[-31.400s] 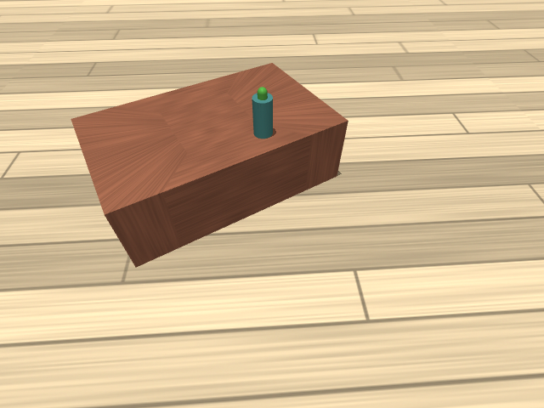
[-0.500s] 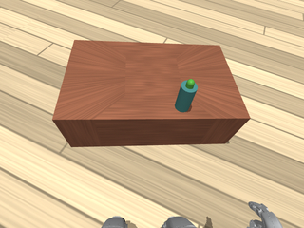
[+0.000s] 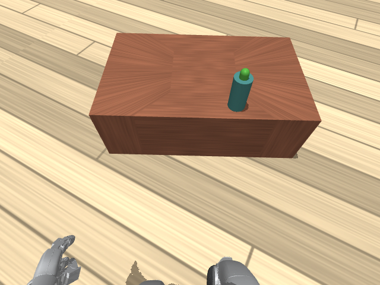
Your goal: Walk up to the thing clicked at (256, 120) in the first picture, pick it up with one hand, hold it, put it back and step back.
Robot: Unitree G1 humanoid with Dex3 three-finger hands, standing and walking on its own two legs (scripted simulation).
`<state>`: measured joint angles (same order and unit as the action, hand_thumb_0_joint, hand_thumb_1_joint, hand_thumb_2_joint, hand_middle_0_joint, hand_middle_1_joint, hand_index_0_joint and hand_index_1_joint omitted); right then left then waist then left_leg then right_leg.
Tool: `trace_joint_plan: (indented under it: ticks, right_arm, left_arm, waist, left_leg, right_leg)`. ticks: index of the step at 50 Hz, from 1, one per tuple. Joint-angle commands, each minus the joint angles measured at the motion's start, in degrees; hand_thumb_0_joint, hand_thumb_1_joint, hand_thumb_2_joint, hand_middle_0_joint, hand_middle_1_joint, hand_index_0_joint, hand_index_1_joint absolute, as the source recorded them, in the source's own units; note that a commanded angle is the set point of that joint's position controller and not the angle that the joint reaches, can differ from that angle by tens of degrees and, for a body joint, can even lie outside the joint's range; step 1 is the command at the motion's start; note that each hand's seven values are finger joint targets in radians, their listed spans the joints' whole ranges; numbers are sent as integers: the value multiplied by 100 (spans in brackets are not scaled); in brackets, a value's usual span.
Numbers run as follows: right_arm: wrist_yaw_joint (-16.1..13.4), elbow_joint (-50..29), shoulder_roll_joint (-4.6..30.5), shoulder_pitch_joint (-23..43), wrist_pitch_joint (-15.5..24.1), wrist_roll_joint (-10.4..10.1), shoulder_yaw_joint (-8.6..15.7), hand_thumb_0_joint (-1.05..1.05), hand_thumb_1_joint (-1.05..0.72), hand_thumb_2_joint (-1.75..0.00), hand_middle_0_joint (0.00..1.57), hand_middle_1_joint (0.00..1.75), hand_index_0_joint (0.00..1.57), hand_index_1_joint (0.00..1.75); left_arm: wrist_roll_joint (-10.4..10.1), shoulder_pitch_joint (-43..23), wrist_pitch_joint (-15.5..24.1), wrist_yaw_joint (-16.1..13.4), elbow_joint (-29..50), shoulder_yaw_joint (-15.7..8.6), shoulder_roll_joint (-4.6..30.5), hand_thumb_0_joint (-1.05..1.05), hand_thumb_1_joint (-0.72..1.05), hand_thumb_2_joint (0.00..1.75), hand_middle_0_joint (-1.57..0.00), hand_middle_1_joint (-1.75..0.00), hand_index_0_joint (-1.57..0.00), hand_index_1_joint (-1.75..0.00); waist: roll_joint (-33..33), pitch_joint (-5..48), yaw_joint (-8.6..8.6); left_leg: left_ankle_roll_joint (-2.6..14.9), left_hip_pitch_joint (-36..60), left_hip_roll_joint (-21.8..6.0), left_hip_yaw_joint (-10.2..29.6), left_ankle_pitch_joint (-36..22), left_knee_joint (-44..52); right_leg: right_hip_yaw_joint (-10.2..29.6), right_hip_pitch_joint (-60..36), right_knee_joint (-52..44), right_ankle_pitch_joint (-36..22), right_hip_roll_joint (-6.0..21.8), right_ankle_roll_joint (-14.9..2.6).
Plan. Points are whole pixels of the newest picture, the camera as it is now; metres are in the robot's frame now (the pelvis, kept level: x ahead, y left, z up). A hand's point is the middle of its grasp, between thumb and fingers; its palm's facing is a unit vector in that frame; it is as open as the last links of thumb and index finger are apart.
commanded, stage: step back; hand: right
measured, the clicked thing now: (240, 88) +0.90 -0.25 -0.28
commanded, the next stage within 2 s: stand in 1.56 s
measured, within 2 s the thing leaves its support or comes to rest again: neither
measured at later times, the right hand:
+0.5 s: hand out of the picture -0.05 -0.31 -0.14, palm faces +0.00 +0.93 -0.37, open 7.4 cm
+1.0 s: hand out of the picture -0.14 -0.31 -0.14, palm faces -0.03 +0.93 -0.36, open 7.4 cm
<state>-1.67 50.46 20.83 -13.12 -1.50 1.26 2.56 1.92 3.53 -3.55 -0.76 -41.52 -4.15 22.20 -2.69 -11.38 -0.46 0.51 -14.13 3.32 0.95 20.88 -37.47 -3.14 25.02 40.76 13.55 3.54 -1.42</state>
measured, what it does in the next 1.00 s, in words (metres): walks backwards: right foot, then left foot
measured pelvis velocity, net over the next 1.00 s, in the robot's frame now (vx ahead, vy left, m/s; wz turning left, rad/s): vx -0.22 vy -0.05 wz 0.02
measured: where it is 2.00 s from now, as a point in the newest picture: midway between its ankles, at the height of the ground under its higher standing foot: outside the picture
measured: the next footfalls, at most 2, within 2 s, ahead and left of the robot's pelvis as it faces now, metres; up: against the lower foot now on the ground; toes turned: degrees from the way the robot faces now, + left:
right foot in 0.32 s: -0.14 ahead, -0.15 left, +0.00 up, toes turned +0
left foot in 0.68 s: -0.20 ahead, +0.09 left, +0.00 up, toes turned +0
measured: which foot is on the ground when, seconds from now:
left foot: down 0.00-0.36, up 0.38-0.66, down 0.68-0.96, up 0.98-1.00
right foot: down 0.00-0.00, up 0.02-0.30, down 0.32-1.00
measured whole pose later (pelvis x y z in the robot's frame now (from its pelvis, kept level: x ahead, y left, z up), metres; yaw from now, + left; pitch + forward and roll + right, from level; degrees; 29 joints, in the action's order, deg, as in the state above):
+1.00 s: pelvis -0.22 -0.05 +0.01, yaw +1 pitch -3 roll -1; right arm 0.7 55.6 21.4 -12.6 -1.8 2.1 3.6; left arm 2.4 14.4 1.7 0.6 -57.2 -3.8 20.9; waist 2.3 -3.2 0.8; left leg 0.6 -14.6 -1.1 4.0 26.6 -42.5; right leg -2.6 15.4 34.3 15.7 -1.4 -1.5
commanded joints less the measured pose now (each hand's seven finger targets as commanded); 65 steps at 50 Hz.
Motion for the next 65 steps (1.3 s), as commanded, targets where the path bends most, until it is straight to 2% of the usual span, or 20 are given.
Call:
trace_joint_plan:
  ticks: [1, 2, 7, 15, 17, 19, 20, 23, 29, 33, 35, 37, 40, 46, 48, 50, 55, 61, 63, 65]
  right_arm:
    - [-4, -533, 2298, -125, 140, 116, 560, 0, -90, -90, 20, 30, 20, 30]
    - [-62, -699, 2418, 331, 202, 138, 598, 0, -90, -90, 20, 30, 20, 30]
    - [-64, -718, 1534, 582, 187, 135, 362, 0, -90, -90, 20, 30, 20, 30]
    - [52, -724, 1650, 475, -127, 23, 382, 0, -90, -90, 20, 30, 20, 30]
    - [82, -827, 1399, 781, -153, -36, 306, 0, -90, -90, 20, 30, 20, 30]
    - [-52, -990, 1216, 966, -163, -25, 320, 0, -90, -90, 20, 30, 20, 30]
    - [-59, -885, 1444, 874, -172, -76, 442, 0, -90, -90, 20, 30, 20, 30]
    - [12, -499, 1297, 425, -153, -98, 334, 0, -90, -90, 20, 30, 20, 30]
    - [96, -457, 1171, 634, 75, 39, 271, 0, -90, -90, 20, 30, 20, 30]
    - [165, 68, 1194, -116, 201, 90, 415, 0, -90, -90, 20, 30, 20, 30]
    - [132, 141, 1718, -285, 257, 246, 565, 0, -90, -90, 20, 30, 20, 30]
    - [175, -61, 2074, 430, 271, 117, 555, 0, -90, -90, 20, 30, 20, 30]
    - [187, -103, 1340, 774, 357, 173, 352, 0, -90, -90, 20, 30, 20, 30]
    - [237, -56, 1242, 601, 164, 88, 347, 0, -90, -90, 20, 30, 20, 30]
    - [218, -186, 617, 427, 164, 28, 173, 0, -90, -90, 20, 30, 20, 30]
    - [145, 22, 1297, 253, 152, 90, 385, 0, -90, -90, 20, 30, 20, 30]
    - [213, 209, 1071, 57, 223, 52, 294, 0, -90, -90, 20, 30, 20, 30]
    - [164, 427, 919, 70, 254, 42, 289, 0, -90, -90, 20, 30, 20, 30]
    - [85, 491, 1088, 63, 299, 56, 325, 0, -90, -90, 20, 30, 20, 30]
    - [66, 330, 1570, 616, 334, 36, 312, 0, -90, -90, 20, 30, 20, 30]
  left_arm:
    - [-101, -69, -6, -45, 503, -352, 1069, 0, 90, 90, -20, -30, -20, -30]
    - [-45, -105, -21, -67, 466, -410, 1220, 0, 90, 90, -20, -30, -20, -30]
    - [-108, 539, -17, 17, -37, -406, 1085, 0, 90, 90, -20, -30, -20, -30]
    - [-64, 1052, 282, -48, -419, -228, 864, 0, 90, 90, -20, -30, -20, -30]
    - [43, 1264, 323, -56, -625, -309, 1261, 0, 90, 90, -20, -30, -20, -30]
    - [110, 752, 297, -53, -367, -572, 2403, 0, 90, 90, -20, -30, -20, -30]
    - [29, 378, 340, -89, -244, -558, 2234, 0, 90, 90, -20, -30, -20, -30]
    - [69, -98, 387, -115, -236, -343, 1424, 0, 90, 90, -20, -30, -20, -30]
    - [141, 898, 449, -82, -489, -438, 1457, 0, 90, 90, -20, -30, -20, -30]
    - [72, 565, 358, 10, -483, -336, 1522, 0, 90, 90, -20, -30, -20, -30]
    - [-45, 841, 352, 24, -473, -97, 749, 0, 90, 90, -20, -30, -20, -30]
    - [-4, 137, 411, 14, -582, -299, 1482, 0, 90, 90, -20, -30, -20, -30]
    - [-75, 679, 494, 146, -836, -225, 1159, 0, 90, 90, -20, -30, -20, -30]
    - [-3, 1151, 651, 87, -1218, -248, 1042, 0, 90, 90, -20, -30, -20, -30]
    - [110, 1518, 751, -22, -1284, -424, 1617, 0, 90, 90, -20, -30, -20, -30]
    - [85, 806, 749, -4, -1020, -471, 1971, 0, 90, 90, -20, -30, -20, -30]
    - [-1, 787, 844, -26, -1072, -338, 1441, 0, 90, 90, -20, -30, -20, -30]
    - [-89, 286, 670, -1, -933, -155, 1316, 0, 90, 90, -20, -30, -20, -30]
    - [-143, 436, 606, -9, -955, -52, 1071, 0, 90, 90, -20, -30, -20, -30]
    - [-249, 641, 519, -20, -1086, -3, 944, 0, 90, 90, -20, -30, -20, -30]
  waist:
    - [1592, 1319, -77]
    - [1691, 1080, -55]
    - [882, 1120, 274]
    - [1610, 1988, 99]
    - [930, 1891, 243]
    - [-1409, 1262, 535]
    - [-1163, 891, 307]
    - [-149, 881, -117]
    - [-892, 1263, 561]
    - [-729, 1155, 110]
    - [1480, 1191, 24]
    - [1086, 294, -66]
    - [1108, 410, 196]
    - [918, 809, 319]
    - [-797, 988, 466]
    - [-321, 373, 308]
    - [-205, 882, 205]
    - [-526, 1145, -19]
    - [-46, 1401, -4]
    - [862, 1491, 243]
  left_leg:
    - [1626, -374, -2627, 2946, -2044, 1904]
    - [2008, -1146, -3078, 3446, -2108, 2065]
    - [1237, -274, -1654, 1121, -2991, 1189]
    - [998, 934, -1485, 821, -3251, 187]
    - [538, -506, -1062, 666, -1687, -250]
    - [-59, -1566, 21, 651, 1472, -2303]
    - [-45, -1248, -245, 1107, 1376, -2935]
    - [-46, -1376, 278, 957, 543, -3250]
    - [-240, -1751, -174, 361, 953, -866]
    - [103, 722, -160, -32, 186, 1747]
    - [628, 1731, -1691, 2816, 1550, 2406]
    - [1381, -948, -2477, 3341, 3452, 2963]
    - [782, -197, -1318, 1429, 1231, 2310]
    - [584, -919, -1064, 697, 1412, 1120]
    - [111, -2139, -71, 144, 1073, -1125]
    - [41, -1563, -378, 659, 1224, -1715]
    - [-46, -1225, -568, 565, 414, -1147]
    - [-50, 406, -357, -279, -786, 855]
    - [143, 851, -733, 270, -2003, 1166]
    - [795, 36, -1872, 1581, -1732, 1523]
  right_leg:
    - [558, 78, 1927, 2154, -631, 96]
    - [1195, -225, 2970, 2365, -451, 122]
    - [1199, 135, 3263, 1608, -939, 151]
    - [169, -1049, -1626, 402, -559, 235]
    - [1043, -1795, -1625, -273, -122, -69]
    - [3680, -408, -2317, -196, 2112, -1489]
    - [3692, 338, -2417, -181, 2230, -1560]
    - [1451, -444, -1481, -1425, 927, -879]
    - [1828, -2285, -1607, 1150, 933, -968]
    - [1443, -587, -1281, 1659, 823, -609]
    - [310, 1434, 998, 1911, -291, 45]
    - [692, 371, 1366, 1790, 23, 68]
    - [418, 60, 566, 976, -108, 39]
    - [87, -1997, -1536, 415, -497, 48]
    - [2998, -2614, -2699, 1804, 1030, -400]
    - [3908, -902, -3094, 3585, 1924, -1215]
    - [1965, -1504, -2240, 173, 1139, -843]
    - [890, -740, -1240, -1417, 736, -544]
    - [621, -690, -589, -1668, 389, -203]
    - [294, -993, -236, 401, -264, 57]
